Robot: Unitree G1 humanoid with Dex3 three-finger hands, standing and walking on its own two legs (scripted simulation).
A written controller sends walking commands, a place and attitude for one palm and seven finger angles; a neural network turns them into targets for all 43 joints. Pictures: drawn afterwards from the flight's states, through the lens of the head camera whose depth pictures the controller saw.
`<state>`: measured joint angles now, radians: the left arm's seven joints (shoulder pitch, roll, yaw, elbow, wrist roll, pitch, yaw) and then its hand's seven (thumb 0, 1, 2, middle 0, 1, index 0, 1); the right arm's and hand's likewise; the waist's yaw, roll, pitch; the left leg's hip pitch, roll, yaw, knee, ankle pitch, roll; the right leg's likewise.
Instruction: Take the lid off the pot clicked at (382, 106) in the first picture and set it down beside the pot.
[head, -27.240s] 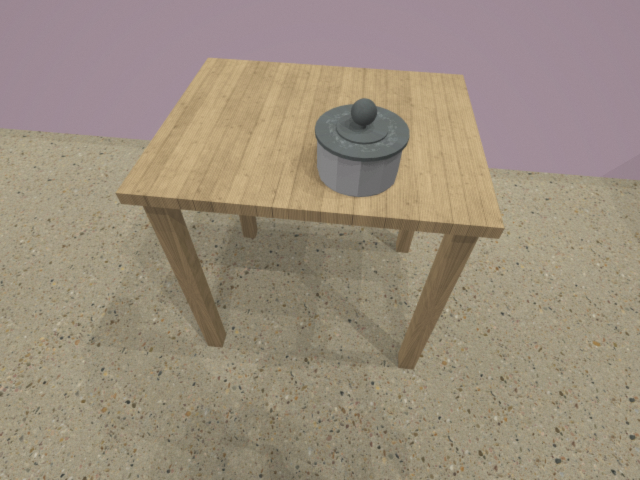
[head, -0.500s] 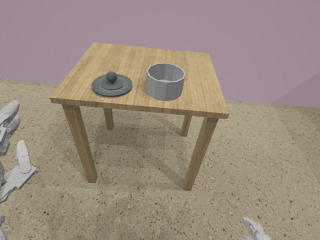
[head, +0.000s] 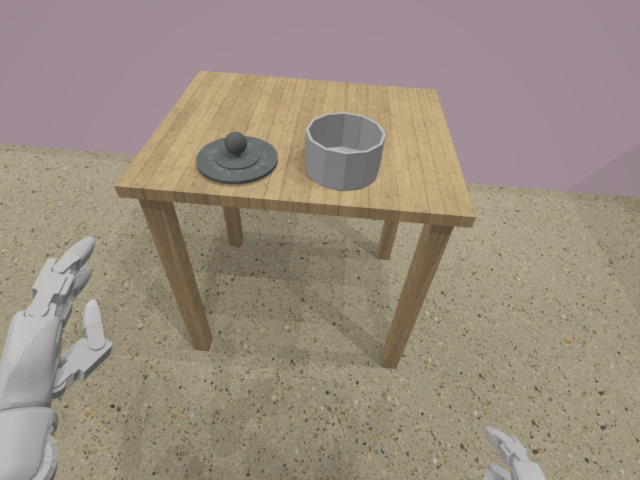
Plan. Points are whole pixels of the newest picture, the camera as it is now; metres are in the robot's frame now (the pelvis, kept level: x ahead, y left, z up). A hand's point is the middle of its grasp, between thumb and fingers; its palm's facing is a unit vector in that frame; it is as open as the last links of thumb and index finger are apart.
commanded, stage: let the arm hang, fingers relaxed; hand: left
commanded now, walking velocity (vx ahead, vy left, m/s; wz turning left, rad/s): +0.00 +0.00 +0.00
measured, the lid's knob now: (235, 143) +0.77 +0.22 +0.02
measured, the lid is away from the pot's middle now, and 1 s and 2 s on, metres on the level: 0.24 0.24 0.24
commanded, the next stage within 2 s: look to check the result in 1.04 s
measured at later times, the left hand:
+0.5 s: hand out of the picture +0.00 +0.17 -0.17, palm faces +0.06 -0.97 -0.22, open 7.2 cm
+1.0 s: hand out of the picture +0.04 +0.15 -0.17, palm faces +0.07 -0.98 -0.18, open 7.3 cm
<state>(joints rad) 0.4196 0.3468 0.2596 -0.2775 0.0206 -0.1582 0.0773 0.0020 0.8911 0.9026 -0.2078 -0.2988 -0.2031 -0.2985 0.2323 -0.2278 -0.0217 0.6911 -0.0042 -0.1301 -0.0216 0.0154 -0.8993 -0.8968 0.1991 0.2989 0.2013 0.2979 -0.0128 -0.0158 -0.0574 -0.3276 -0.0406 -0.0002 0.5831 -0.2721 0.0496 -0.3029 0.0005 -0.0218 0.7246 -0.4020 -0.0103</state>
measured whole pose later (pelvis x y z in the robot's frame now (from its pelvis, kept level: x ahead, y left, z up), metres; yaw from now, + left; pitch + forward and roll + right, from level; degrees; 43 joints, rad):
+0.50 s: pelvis +0.02 -0.02 +0.01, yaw +3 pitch +0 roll -1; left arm 0.31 0.22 0.02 1.06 0.00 0.03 0.03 -0.01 0.94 0.90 -0.20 -0.30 -0.20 -0.30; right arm 0.36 -0.13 -0.03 1.04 0.00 0.01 -0.04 0.01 -0.90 -0.90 0.20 0.30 0.20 0.30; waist 0.00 -0.02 0.07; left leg -0.25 -0.02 -0.03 0.51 -0.27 0.02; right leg -0.17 0.06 0.02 0.45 -0.28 -0.03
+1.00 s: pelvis +0.03 -0.03 +0.01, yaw +2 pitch -1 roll +0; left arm 0.26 0.15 0.01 1.08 0.01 0.00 0.04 0.00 0.92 0.90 -0.20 -0.30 -0.20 -0.30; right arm 0.30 -0.13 -0.03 1.07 0.00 0.00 -0.05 0.01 -0.92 -0.90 0.20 0.30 0.20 0.30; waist 0.00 -0.01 0.04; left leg -0.20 -0.02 -0.02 0.48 -0.28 0.02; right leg -0.13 0.05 0.03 0.44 -0.30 -0.03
